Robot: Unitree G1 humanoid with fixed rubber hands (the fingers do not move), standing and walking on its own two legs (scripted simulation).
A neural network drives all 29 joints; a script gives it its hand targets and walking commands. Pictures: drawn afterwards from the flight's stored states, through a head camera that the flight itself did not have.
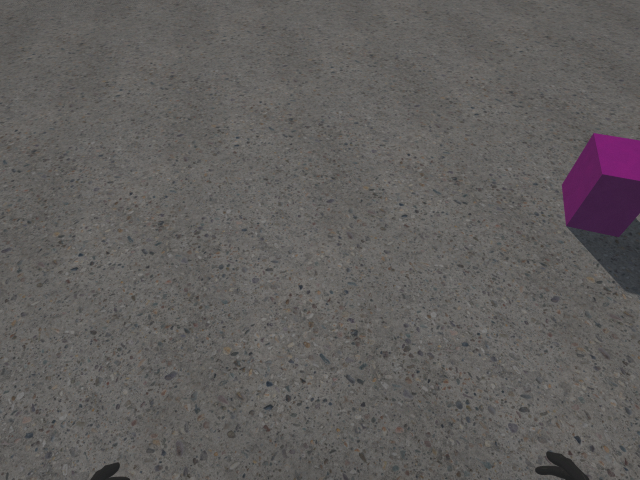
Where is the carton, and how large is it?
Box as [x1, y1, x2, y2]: [562, 133, 639, 236]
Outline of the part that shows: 593,133 562,184 566,225 618,236 639,213 639,140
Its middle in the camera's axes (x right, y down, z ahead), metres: +1.24 -0.25 +1.66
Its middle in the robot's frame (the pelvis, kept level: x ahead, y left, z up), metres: +1.30 -1.23 -0.64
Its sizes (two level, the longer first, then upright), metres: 0.288 0.208 0.290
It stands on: the floor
